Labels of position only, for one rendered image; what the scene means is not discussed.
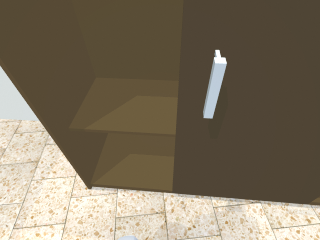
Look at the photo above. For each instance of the handle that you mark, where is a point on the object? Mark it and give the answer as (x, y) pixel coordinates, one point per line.
(214, 86)

